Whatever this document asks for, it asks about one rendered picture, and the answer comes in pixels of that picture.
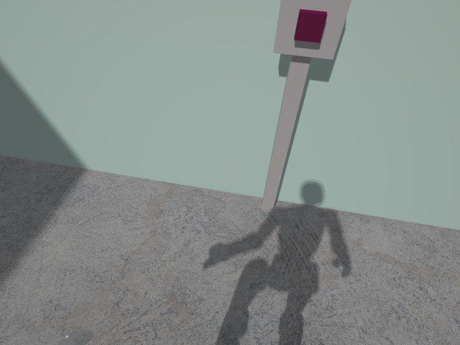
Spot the panel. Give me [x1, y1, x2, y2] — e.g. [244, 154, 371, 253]
[261, 0, 351, 212]

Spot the button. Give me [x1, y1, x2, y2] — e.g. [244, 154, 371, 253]
[294, 9, 327, 43]

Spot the robot left hand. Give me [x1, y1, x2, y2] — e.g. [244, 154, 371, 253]
[56, 330, 93, 345]

